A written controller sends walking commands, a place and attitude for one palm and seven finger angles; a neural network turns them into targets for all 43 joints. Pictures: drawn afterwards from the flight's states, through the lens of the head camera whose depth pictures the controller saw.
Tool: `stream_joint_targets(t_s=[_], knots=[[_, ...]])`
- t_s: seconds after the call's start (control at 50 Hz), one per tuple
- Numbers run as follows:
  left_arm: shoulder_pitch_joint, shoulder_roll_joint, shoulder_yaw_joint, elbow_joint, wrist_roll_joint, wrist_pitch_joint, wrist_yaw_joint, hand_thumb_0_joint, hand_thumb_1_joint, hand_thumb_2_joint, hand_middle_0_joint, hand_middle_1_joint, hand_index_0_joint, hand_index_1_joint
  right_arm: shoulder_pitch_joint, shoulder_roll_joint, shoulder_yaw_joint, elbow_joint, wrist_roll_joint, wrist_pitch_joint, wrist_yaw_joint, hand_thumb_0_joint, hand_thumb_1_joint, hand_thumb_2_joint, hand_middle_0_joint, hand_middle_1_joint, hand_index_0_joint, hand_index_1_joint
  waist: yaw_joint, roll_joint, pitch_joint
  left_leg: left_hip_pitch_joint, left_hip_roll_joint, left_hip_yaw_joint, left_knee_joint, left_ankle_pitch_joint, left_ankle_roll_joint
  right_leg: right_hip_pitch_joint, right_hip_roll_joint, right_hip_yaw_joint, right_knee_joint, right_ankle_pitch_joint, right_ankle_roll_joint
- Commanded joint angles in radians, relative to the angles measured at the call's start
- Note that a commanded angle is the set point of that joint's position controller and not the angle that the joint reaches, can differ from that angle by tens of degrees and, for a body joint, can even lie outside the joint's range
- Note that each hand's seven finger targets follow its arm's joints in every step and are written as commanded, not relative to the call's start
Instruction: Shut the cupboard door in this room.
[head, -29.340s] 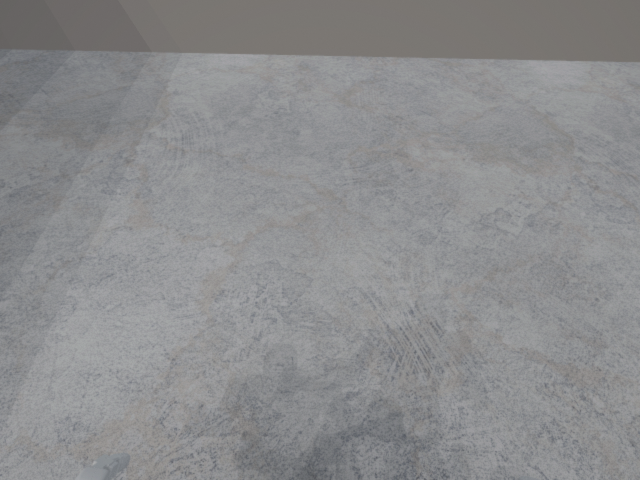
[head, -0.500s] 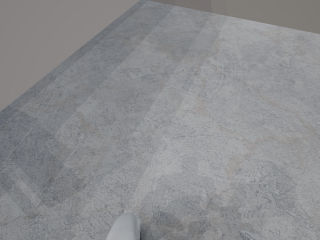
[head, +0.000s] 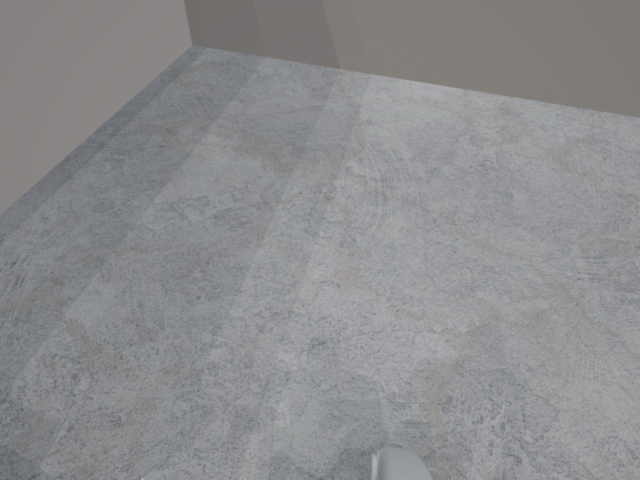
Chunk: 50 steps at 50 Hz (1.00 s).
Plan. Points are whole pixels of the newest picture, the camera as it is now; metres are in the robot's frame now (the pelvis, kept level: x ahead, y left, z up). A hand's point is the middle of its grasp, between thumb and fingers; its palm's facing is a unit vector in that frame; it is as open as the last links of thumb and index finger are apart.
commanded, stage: walk around to get in front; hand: left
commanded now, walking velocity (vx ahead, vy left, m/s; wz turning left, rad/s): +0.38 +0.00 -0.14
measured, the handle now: out of the picture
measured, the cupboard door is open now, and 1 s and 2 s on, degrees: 79 79 79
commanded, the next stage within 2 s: walk to a spot facing it in 1.72 s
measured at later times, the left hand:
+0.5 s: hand (245, 442) +0.21 +0.11 -0.16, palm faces +0.06 -0.97 -0.24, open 7.2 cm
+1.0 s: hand (221, 339) +0.38 +0.19 -0.19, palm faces +0.07 -0.99 -0.14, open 7.4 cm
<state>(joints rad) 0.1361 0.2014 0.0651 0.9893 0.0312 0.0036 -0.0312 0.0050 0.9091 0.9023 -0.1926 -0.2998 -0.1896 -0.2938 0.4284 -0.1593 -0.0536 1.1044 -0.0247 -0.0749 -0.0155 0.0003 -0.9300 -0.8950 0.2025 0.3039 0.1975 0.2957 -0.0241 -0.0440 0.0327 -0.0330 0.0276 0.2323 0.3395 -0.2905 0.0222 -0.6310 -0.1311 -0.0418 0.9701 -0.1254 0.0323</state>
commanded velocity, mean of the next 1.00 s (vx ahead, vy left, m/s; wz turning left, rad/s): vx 0.38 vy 0.00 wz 0.00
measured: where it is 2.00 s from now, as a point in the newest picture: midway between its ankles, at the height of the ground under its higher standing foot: (323, 321)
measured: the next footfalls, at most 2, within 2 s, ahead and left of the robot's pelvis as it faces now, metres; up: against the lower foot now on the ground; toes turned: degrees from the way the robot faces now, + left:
right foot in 0.16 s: +0.22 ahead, -0.14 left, +0.00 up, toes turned -10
left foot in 0.80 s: +0.45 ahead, +0.08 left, +0.00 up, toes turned +12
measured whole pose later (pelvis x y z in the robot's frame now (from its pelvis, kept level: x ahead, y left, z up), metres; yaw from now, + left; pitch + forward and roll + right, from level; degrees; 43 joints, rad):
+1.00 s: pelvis +0.40 +0.01 +0.00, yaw +0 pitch -2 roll -1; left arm 0.30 0.17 0.05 1.12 0.03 -0.02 0.00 0.01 0.91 0.90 -0.20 -0.30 -0.19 -0.29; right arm 0.19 -0.16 -0.07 1.02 -0.01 -0.10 -0.02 -0.05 -0.97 -0.89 0.21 0.30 0.20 0.30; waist 0.02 -0.03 0.07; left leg -0.19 0.02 0.22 0.47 -0.25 0.08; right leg -0.52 -0.12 -0.05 1.21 -0.29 0.02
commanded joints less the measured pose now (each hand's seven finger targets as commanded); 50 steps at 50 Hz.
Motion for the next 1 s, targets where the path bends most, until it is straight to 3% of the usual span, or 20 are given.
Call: stream_joint_targets(t_s=[0.0,0.06,0.1,0.12,0.14,0.16,0.18,0.24,0.3,0.5,0.66,0.7,0.74,0.76,0.78,0.8,0.84,0.88,0.92,0.98], knots=[[-0.127,-0.004,-0.013,-0.091,-0.004,-0.023,-0.005,0.0,0.9,0.9,-0.2,-0.3,-0.2,-0.3,0.093,-0.117,-0.019,-0.024,-0.005,-0.02,-0.003,0.0,-0.9,-0.9,0.2,0.3,0.2,0.3,-0.034,0.162,0.104,-0.005,0.276,-0.133,-0.122,0.417,0.103,0.003,0.016,-0.06,-0.227,-0.033,-0.019],[-0.12,0.007,-0.012,-0.091,-0.006,-0.034,-0.001,0.0,0.9,0.9,-0.2,-0.3,-0.2,-0.3,0.099,-0.129,-0.02,-0.007,-0.006,-0.012,-0.004,0.0,-0.9,-0.9,0.2,0.3,0.2,0.3,-0.021,0.17,0.088,0.02,0.296,-0.123,-0.061,0.561,0.093,0.104,0.053,-0.086,-0.322,-0.091,-0.053],[0.036,0.037,-0.002,-0.045,-0.004,-0.049,0.004,0.0,0.9,0.9,-0.2,-0.3,-0.2,-0.3,0.078,-0.145,-0.021,-0.005,0.001,-0.008,-0.006,0.0,-0.9,-0.9,0.2,0.3,0.2,0.3,0.053,0.148,-0.012,0.035,0.268,-0.081,0.128,0.747,0.061,0.319,0.101,-0.117,-0.428,-0.074,-0.078],[0.189,0.073,0.008,0.011,0.0,-0.06,0.009,0.0,0.9,0.9,-0.2,-0.3,-0.2,-0.3,0.061,-0.146,-0.021,-0.006,0.007,-0.008,-0.002,0.0,-0.9,-0.9,0.2,0.3,0.2,0.3,0.124,0.109,-0.102,-0.047,0.228,-0.049,0.309,0.707,0.026,0.553,0.104,-0.111,-0.479,-0.009,-0.093],[0.335,0.174,0.033,0.056,0.006,-0.075,0.024,0.0,0.9,0.9,-0.2,-0.3,-0.2,-0.3,0.079,-0.102,-0.014,-0.02,0.017,-0.007,0.013,0.0,-0.9,-0.9,0.2,0.3,0.2,0.3,0.176,-0.092,-0.214,-0.304,0.152,-0.003,0.592,0.379,-0.013,0.827,-0.11,0.133,-0.51,-0.015,-0.154],[0.418,0.259,0.053,0.083,-0.012,-0.075,0.034,0.0,0.9,0.9,-0.2,-0.3,-0.2,-0.3,0.076,-0.058,-0.002,-0.057,0.022,-0.003,0.013,0.0,-0.9,-0.9,0.2,0.3,0.2,0.3,0.164,-0.246,-0.287,-0.524,0.001,-0.067,0.865,-0.268,-0.048,0.955,-0.325,0.508,-0.594,0.137,-0.25],[0.351,0.251,0.051,0.075,-0.026,-0.067,0.04,0.0,0.9,0.9,-0.2,-0.3,-0.2,-0.3,0.007,-0.079,-0.011,-0.067,0.024,0.008,0.008,0.0,-0.9,-0.9,0.2,0.3,0.2,0.3,0.151,-0.132,-0.199,-0.581,0.042,-0.187,0.982,-0.262,-0.023,0.864,-0.336,0.468,-0.645,0.107,-0.265],[0.152,0.121,0.017,0.033,-0.029,-0.074,0.04,0.0,0.9,0.9,-0.2,-0.3,-0.2,-0.3,-0.054,-0.047,-0.021,-0.043,0.012,0.024,0.015,0.0,-0.9,-0.9,0.2,0.3,0.2,0.3,0.064,0.027,-0.012,-0.552,0.138,-0.235,0.967,-0.021,-0.022,0.516,-0.225,0.267,-0.723,-0.09,-0.166],[0.137,0.053,-0.006,0.047,-0.018,-0.089,0.039,0.0,0.9,0.9,-0.2,-0.3,-0.2,-0.3,0.019,-0.004,-0.018,-0.012,-0.001,0.057,0.018,0.0,-0.9,-0.9,0.2,0.3,0.2,0.3,0.002,-0.06,0.041,-0.499,0.135,-0.209,0.897,0.07,-0.044,0.36,-0.139,0.098,-0.773,-0.054,-0.121],[0.287,0.048,-0.017,0.097,-0.014,-0.117,0.049,0.0,0.9,0.9,-0.2,-0.3,-0.2,-0.3,-0.267,-0.045,-0.018,-0.127,-0.004,0.06,0.044,0.0,-0.9,-0.9,0.2,0.3,0.2,0.3,0.045,-0.032,0.111,-0.709,0.145,-0.206,0.661,0.185,-0.072,0.533,-0.155,0.047,-0.821,0.084,-0.159],[0.388,0.072,-0.023,0.155,-0.009,-0.102,0.058,0.0,0.9,0.9,-0.2,-0.3,-0.2,-0.3,-0.441,-0.042,0.004,-0.188,0.0,0.041,0.053,0.0,-0.9,-0.9,0.2,0.3,0.2,0.3,0.09,-0.025,0.095,-0.593,0.085,-0.116,0.35,0.1,-0.028,0.716,-0.174,-0.005,-0.738,0.388,-0.167],[0.383,0.083,-0.02,0.161,-0.009,-0.097,0.058,0.0,0.9,0.9,-0.2,-0.3,-0.2,-0.3,-0.396,-0.053,0.003,-0.178,-0.002,0.033,0.044,0.0,-0.9,-0.9,0.2,0.3,0.2,0.3,0.062,-0.033,0.05,-0.479,0.043,-0.076,0.287,0.05,-0.003,0.738,-0.168,-0.036,-0.634,0.583,-0.161],[0.347,0.094,-0.021,0.159,-0.014,-0.096,0.057,0.0,0.9,0.9,-0.2,-0.3,-0.2,-0.3,-0.174,-0.097,-0.013,-0.112,-0.007,0.021,0.029,0.0,-0.9,-0.9,0.2,0.3,0.2,0.3,-0.042,-0.018,-0.077,-0.149,-0.003,-0.058,0.185,0.127,0.027,0.642,-0.122,-0.102,-0.357,0.675,-0.113],[0.342,0.076,-0.023,0.141,-0.023,-0.098,0.051,0.0,0.9,0.9,-0.2,-0.3,-0.2,-0.3,-0.011,-0.177,-0.034,-0.069,-0.015,0.014,0.019,0.0,-0.9,-0.9,0.2,0.3,0.2,0.3,-0.105,0.086,-0.197,0.158,0.123,-0.196,0.167,0.252,0.075,0.428,-0.057,-0.135,-0.13,0.427,-0.065],[0.366,0.011,-0.035,0.116,-0.032,-0.101,0.039,0.0,0.9,0.9,-0.2,-0.3,-0.2,-0.3,0.107,-0.286,-0.061,-0.035,-0.016,0.007,0.009,0.0,-0.9,-0.9,0.2,0.3,0.2,0.3,-0.122,0.316,-0.301,0.42,0.412,-0.578,0.13,0.439,0.199,0.107,0.091,-0.132,0.197,-0.314,-0.025],[0.294,0.033,-0.031,0.088,-0.025,-0.102,0.045,0.0,0.9,0.9,-0.2,-0.3,-0.2,-0.3,0.125,-0.29,-0.062,-0.019,0.006,0.018,0.003,0.0,-0.9,-0.9,0.2,0.3,0.2,0.3,-0.125,0.248,-0.291,0.399,0.465,-0.619,0.061,0.504,0.248,0.02,0.085,-0.018,0.337,-0.451,-0.045],[0.197,0.019,-0.022,0.085,-0.022,-0.085,0.039,0.0,0.9,0.9,-0.2,-0.3,-0.2,-0.3,-0.031,-0.194,-0.044,-0.057,0.01,0.008,0.0,0.0,-0.9,-0.9,0.2,0.3,0.2,0.3,-0.067,0.09,-0.069,0.089,0.421,-0.504,-0.039,0.316,0.2,-0.015,0.001,0.024,0.377,-0.311,-0.038],[0.212,-0.023,-0.016,0.095,-0.005,-0.061,0.029,0.0,0.9,0.9,-0.2,-0.3,-0.2,-0.3,-0.097,-0.111,-0.018,-0.061,0.003,-0.004,-0.001,0.0,-0.9,-0.9,0.2,0.3,0.2,0.3,-0.005,0.087,0.052,-0.118,0.338,-0.367,-0.108,0.248,0.13,0.057,-0.026,0.033,0.316,-0.224,-0.028],[0.262,-0.051,-0.014,0.096,-0.001,-0.036,0.028,0.0,0.9,0.9,-0.2,-0.3,-0.2,-0.3,-0.106,-0.08,-0.008,-0.059,0.007,-0.013,-0.001,0.0,-0.9,-0.9,0.2,0.3,0.2,0.3,0.035,0.132,0.044,-0.186,0.285,-0.27,-0.141,0.205,0.107,0.09,-0.02,0.028,0.28,-0.159,-0.018],[0.239,-0.044,-0.002,0.066,0.002,-0.014,0.023,0.0,0.9,0.9,-0.2,-0.3,-0.2,-0.3,-0.102,-0.068,-0.016,-0.074,0.006,-0.02,-0.002,0.0,-0.9,-0.9,0.2,0.3,0.2,0.3,0.053,0.14,0.063,-0.2,0.267,-0.222,-0.193,0.149,0.111,0.024,-0.029,0.034,0.253,-0.05,-0.003]])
